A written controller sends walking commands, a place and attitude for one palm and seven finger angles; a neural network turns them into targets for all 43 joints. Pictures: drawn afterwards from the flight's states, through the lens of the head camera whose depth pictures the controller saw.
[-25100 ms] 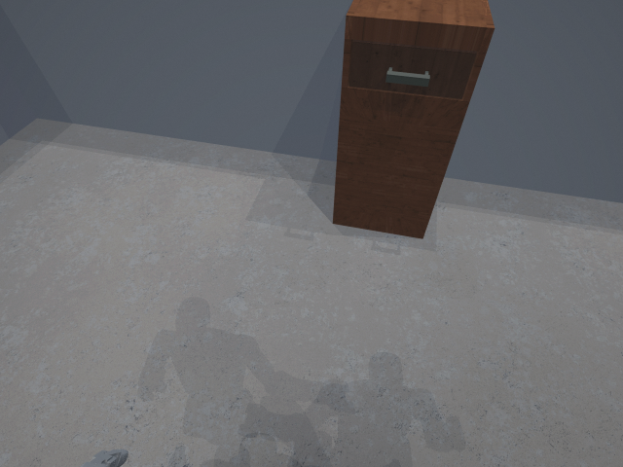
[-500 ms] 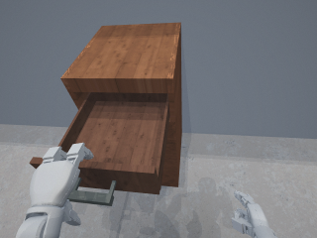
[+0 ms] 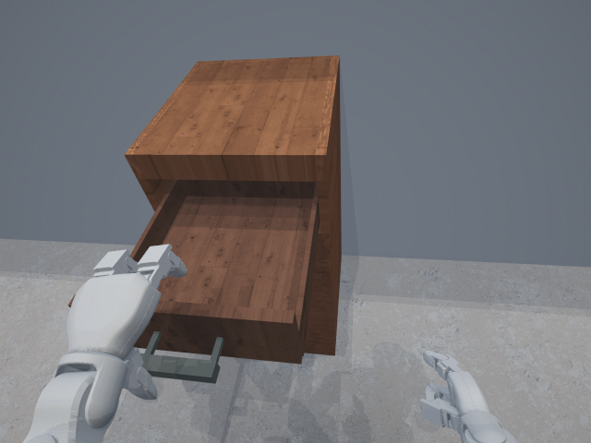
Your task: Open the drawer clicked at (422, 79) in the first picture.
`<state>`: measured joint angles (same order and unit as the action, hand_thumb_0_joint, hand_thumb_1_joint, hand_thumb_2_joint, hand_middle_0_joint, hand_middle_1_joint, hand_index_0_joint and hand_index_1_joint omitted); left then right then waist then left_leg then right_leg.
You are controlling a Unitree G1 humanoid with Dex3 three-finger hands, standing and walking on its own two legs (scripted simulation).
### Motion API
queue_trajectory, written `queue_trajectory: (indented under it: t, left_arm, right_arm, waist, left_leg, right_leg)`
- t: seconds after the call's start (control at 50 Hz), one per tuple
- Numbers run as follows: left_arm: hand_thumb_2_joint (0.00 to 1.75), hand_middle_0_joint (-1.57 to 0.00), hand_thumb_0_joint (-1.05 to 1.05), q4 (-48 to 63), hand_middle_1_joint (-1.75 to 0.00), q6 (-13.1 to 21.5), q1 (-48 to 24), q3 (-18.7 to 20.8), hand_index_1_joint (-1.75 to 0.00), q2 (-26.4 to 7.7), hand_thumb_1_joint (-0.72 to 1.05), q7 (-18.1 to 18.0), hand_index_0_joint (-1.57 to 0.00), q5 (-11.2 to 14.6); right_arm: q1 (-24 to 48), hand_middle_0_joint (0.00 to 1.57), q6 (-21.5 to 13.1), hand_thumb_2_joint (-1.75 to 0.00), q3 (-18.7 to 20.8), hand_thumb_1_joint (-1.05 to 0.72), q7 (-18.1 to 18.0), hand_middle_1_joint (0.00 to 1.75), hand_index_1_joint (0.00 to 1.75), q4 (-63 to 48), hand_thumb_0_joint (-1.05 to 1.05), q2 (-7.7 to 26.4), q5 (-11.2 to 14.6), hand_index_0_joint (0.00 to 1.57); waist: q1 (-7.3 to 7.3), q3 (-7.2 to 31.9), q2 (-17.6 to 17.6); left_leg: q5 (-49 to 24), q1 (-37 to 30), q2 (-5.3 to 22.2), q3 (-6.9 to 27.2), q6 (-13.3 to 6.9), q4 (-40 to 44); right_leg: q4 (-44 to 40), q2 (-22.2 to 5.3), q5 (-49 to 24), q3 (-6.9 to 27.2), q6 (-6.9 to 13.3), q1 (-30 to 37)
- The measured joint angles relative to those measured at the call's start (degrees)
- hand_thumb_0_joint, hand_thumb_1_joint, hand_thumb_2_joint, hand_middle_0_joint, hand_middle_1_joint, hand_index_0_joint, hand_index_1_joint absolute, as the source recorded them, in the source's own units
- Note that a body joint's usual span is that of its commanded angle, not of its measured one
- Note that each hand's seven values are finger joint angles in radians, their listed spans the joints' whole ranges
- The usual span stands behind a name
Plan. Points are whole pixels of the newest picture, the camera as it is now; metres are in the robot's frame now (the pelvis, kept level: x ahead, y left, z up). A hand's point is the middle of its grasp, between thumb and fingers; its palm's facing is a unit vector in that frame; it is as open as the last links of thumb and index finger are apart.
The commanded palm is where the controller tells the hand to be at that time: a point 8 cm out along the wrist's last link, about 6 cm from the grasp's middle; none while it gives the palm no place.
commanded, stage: draw the hand back to the body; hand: left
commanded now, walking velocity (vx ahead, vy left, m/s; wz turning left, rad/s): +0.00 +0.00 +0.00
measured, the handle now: (182, 354) +0.24 +0.24 -0.05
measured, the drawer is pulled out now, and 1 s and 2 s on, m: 0.30 0.30 0.30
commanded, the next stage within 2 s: step back with the hand held close in 1.54 s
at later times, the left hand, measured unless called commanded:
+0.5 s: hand (109, 332) +0.19 +0.26 +0.11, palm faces +0.08 -0.07 -0.99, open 13.9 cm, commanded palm +0.15 +0.25 +0.17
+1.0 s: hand (108, 306) +0.20 +0.24 +0.16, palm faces +0.38 -0.84 -0.39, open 11.7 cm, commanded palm +0.14 +0.28 +0.17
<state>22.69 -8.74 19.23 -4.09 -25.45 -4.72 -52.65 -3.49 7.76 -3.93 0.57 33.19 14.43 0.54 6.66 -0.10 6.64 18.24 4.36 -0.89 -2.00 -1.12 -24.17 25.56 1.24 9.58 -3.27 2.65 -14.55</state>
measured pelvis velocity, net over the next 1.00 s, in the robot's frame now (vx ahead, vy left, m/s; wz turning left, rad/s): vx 0.01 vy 0.01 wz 0.04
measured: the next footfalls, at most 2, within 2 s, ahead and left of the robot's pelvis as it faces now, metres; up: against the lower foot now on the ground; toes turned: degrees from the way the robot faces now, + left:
none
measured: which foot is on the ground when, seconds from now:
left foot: down 0.00-1.00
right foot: down 0.00-1.00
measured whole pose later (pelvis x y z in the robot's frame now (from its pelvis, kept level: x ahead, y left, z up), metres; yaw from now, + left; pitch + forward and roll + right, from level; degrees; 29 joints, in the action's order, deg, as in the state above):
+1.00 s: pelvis +0.01 +0.01 +0.00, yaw +2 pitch -3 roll -1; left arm 27.6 7.8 27.8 14.0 -18.1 -5.6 1.5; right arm -10.4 -9.4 -1.9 -3.7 36.9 12.0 -1.4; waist 3.6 -3.5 3.1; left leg 18.2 0.1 -0.5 0.4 -1.3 -21.7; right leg 20.8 1.5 9.1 -5.5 2.3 -8.4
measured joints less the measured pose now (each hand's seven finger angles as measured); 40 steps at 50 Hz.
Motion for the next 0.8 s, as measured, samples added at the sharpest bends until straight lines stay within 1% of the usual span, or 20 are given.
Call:
queue_trajectory:
  t: [0.12,0.24,0.28,0.42,0.56,0.58,0.6,0.62,0.64,0.66,0.68,0.7,0.72,0.76,0.8]
  left_arm:
    - [0.3,-0.32,0.0,0.6,-1.2,0.4,1.9,2.3,-1.2,-1.2,-0.5,-0.6,-0.32,0.8]
    - [0.3,-0.32,0.0,-0.1,-1.2,0.7,1.8,4.1,-1.2,-2.0,-0.5,0.1,-0.32,1.9]
    - [0.3,-0.32,0.0,0.1,-1.2,1.3,2.3,4.5,-1.2,-2.2,-0.5,0.3,-0.32,2.4]
    - [0.3,-0.32,0.0,0.3,-1.2,3.4,3.8,6.7,-1.2,-4.0,-0.5,-0.1,-0.32,3.4]
    - [0.3,-0.32,0.0,0.0,-1.2,3.8,3.7,8.1,-1.2,-4.3,-0.5,0.1,-0.32,4.2]
    - [0.3,-0.32,0.0,0.6,-1.2,4.8,3.9,9.3,-1.2,-3.0,-0.49,0.3,-0.32,13.6]
    - [0.3,-0.32,0.0,1.1,-1.2,6.3,4.5,10.7,-1.2,-1.0,-0.49,0.3,-0.32,23.5]
    - [0.31,-0.32,0.0,1.6,-1.19,8.0,5.5,12.0,-1.19,1.0,-0.48,0.1,-0.32,31.5]
    - [0.31,-0.32,0.0,2.3,-1.19,9.5,6.6,12.8,-1.19,2.9,-0.48,0.0,-0.32,37.6]
    - [0.32,-0.32,0.0,3.0,-1.18,10.6,7.4,13.2,-1.18,4.4,-0.46,-0.3,-0.32,42.0]
    - [0.32,-0.32,0.0,3.6,-1.17,11.6,7.9,13.3,-1.17,5.6,-0.45,-0.6,-0.31,45.1]
    - [0.33,-0.32,0.0,3.9,-1.16,12.6,8.2,13.4,-1.16,6.5,-0.43,-0.9,-0.31,47.4]
    - [0.34,-0.32,0.0,4.2,-1.14,13.3,8.2,13.7,-1.14,7.1,-0.41,-1.1,-0.31,49.0]
    - [0.36,-0.31,0.0,4.3,-1.11,14.5,8.0,14.7,-1.11,7.7,-0.37,-1.4,-0.31,51.2]
    - [0.38,-0.31,-0.01,4.2,-1.08,15.2,7.4,15.8,-1.08,7.9,-0.31,-1.5,-0.3,52.4]
  right_arm:
    - [-0.6,0.2,-0.1,-0.89,0.4,-0.91,-0.4,0.3,0.3,0.4,0.02,0.9,0.0,0.2]
    - [-1.2,0.2,-0.3,-0.89,1.2,-0.91,-1.2,0.3,0.3,0.9,0.02,1.9,-0.1,0.2]
    - [-1.4,0.2,-0.5,-0.89,1.3,-0.91,-1.4,0.3,0.3,0.8,0.02,2.1,-0.2,0.2]
    - [-1.8,0.2,-1.1,-0.89,1.5,-0.91,-2.3,0.3,0.3,0.6,0.02,2.1,-0.2,0.2]
    - [-2.0,0.2,-1.6,-0.89,1.5,-0.91,-2.6,0.3,0.3,0.6,0.02,1.8,-0.2,0.2]
    - [-2.0,0.2,-2.5,-0.89,1.7,-0.91,-2.8,0.3,0.3,0.5,0.02,1.5,-0.1,0.2]
    - [-2.2,0.2,-4.2,-0.89,1.9,-0.91,-3.2,0.3,0.3,0.3,0.02,0.9,-0.1,0.2]
    - [-2.5,0.2,-6.2,-0.89,1.7,-0.91,-3.8,0.3,0.3,0.2,0.02,0.0,-0.1,0.2]
    - [-3.1,0.2,-8.1,-0.89,1.5,-0.91,-4.4,0.3,0.3,0.2,0.02,-0.8,-0.3,0.2]
    - [-3.8,0.2,-10.0,-0.89,1.3,-0.91,-4.9,0.3,0.3,0.1,0.02,-1.4,-0.6,0.2]
    - [-4.7,0.2,-11.7,-0.89,1.1,-0.91,-5.3,0.3,0.3,0.1,0.02,-2.0,-0.9,0.2]
    - [-5.4,0.2,-13.1,-0.89,1.0,-0.91,-5.5,0.3,0.3,0.3,0.02,-2.4,-1.2,0.2]
    - [-6.0,0.2,-14.2,-0.89,0.8,-0.91,-5.6,0.3,0.3,0.6,0.02,-2.7,-1.4,0.2]
    - [-6.8,0.2,-15.6,-0.89,0.7,-0.91,-5.5,0.3,0.3,1.5,0.02,-3.2,-1.8,0.2]
    - [-7.2,0.2,-16.4,-0.89,0.7,-0.91,-5.3,0.3,0.3,2.3,0.02,-3.4,-2.0,0.2]
  waist:
    - [0.06,-0.3,0.0]
    - [0.08,-0.7,-0.1]
    - [-0.04,-0.7,-0.1]
    - [-0.18,-1.0,-0.4]
    - [-0.18,-0.9,-0.4]
    - [-0.64,-1.6,-0.4]
    - [-1.21,-2.3,-0.6]
    - [-1.73,-2.8,-1.0]
    - [-2.12,-3.2,-1.6]
    - [-2.32,-3.5,-2.0]
    - [-2.41,-3.6,-2.4]
    - [-2.46,-3.7,-2.7]
    - [-2.48,-3.7,-3.0]
    - [-2.51,-3.8,-3.4]
    - [-2.5,-3.9,-3.7]
  left_leg:
    - [-0.1,0.0,0.3,0.1,0.2,0.2]
    - [-0.4,0.5,0.2,0.6,0.2,0.1]
    - [-0.4,0.7,0.2,0.7,0.3,0.0]
    - [-0.2,1.3,0.3,0.7,0.3,-0.6]
    - [-0.2,1.8,0.0,0.9,0.1,-0.9]
    - [-0.1,1.4,0.0,1.1,0.0,-0.9]
    - [-0.1,0.8,-0.1,1.3,-0.1,-0.9]
    - [0.0,0.2,0.0,1.4,-0.1,-0.8]
    - [0.1,-0.5,0.1,1.4,-0.1,-0.6]
    - [0.2,-1.2,0.2,1.6,0.0,-0.3]
    - [0.2,-1.8,0.4,1.7,0.1,0.0]
    - [0.2,-2.5,0.5,1.9,0.2,0.3]
    - [0.2,-3.0,0.6,2.1,0.2,0.6]
    - [0.1,-3.8,0.7,2.4,0.3,1.2]
    - [0.1,-4.3,0.7,2.5,0.3,1.6]
  right_leg:
    - [-0.6,0.3,-0.3,-0.1,0.2,0.2]
    - [-0.8,0.1,-0.5,-0.6,0.3,0.0]
    - [-0.8,0.1,-0.5,-0.7,0.3,-0.1]
    - [-0.6,0.1,-0.5,-0.7,0.3,-0.5]
    - [-0.4,-0.1,-0.5,-0.9,0.1,-0.9]
    - [-0.5,-0.2,-0.4,-1.1,0.0,-0.4]
    - [-0.5,-0.3,-0.3,-1.2,0.0,0.2]
    - [-0.5,-0.2,-0.1,-1.3,0.0,0.8]
    - [-0.7,-0.1,0.0,-1.3,0.1,1.5]
    - [-1.0,0.0,0.1,-1.5,0.1,2.3]
    - [-1.5,0.2,0.1,-1.6,0.1,3.1]
    - [-1.9,0.3,0.1,-1.8,0.2,3.8]
    - [-2.4,0.3,0.0,-2.0,0.2,4.5]
    - [-3.1,0.4,0.0,-2.2,0.2,5.5]
    - [-3.6,0.5,-0.1,-2.4,0.2,6.1]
